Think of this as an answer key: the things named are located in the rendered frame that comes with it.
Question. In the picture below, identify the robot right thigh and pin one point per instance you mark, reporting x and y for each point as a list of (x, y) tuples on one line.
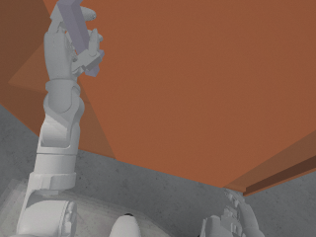
[(211, 227)]

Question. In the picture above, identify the wardrobe door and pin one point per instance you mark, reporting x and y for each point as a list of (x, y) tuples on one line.
[(297, 152), (205, 90)]

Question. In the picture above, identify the handle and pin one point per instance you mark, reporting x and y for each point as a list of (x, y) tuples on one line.
[(73, 18)]

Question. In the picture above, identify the robot left hand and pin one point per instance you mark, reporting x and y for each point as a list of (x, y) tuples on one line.
[(59, 50)]

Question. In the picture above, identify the robot left forearm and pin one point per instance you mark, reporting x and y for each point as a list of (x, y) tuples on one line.
[(58, 142)]

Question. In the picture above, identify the robot right forearm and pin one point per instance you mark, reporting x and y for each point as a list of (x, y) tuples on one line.
[(252, 232)]

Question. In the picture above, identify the robot thigh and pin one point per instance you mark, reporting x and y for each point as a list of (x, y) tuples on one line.
[(125, 226), (211, 227)]

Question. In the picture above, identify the left robot upper arm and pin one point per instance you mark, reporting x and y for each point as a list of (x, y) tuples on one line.
[(49, 217)]

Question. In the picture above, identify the robot left thigh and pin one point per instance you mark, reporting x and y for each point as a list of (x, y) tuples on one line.
[(125, 226)]

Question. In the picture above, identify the robot right hand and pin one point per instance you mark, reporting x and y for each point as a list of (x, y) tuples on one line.
[(235, 221)]

